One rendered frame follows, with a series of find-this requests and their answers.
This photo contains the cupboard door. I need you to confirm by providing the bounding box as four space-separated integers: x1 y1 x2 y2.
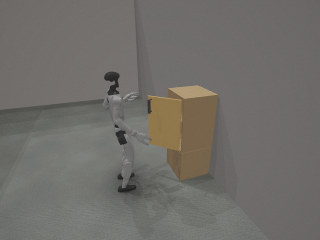
147 95 182 151

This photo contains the robot foot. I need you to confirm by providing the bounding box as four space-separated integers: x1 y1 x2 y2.
117 173 135 180
118 184 136 192

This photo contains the handle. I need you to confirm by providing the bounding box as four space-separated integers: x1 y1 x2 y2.
147 99 152 114

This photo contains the robot left hand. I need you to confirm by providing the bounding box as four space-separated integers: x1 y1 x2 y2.
124 92 138 102

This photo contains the robot right hand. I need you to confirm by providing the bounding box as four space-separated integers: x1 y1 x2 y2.
136 133 152 146

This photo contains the robot left foot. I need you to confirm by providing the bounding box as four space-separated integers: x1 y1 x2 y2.
117 173 135 180

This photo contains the robot left upper arm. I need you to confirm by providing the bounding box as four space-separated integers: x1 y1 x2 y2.
102 89 109 110

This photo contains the robot right foot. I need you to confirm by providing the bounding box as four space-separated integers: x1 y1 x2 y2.
118 184 136 192

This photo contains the robot right upper arm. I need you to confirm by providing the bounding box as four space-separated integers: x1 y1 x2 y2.
112 95 122 125

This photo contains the right robot forearm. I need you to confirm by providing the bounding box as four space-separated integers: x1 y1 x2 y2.
115 119 138 137

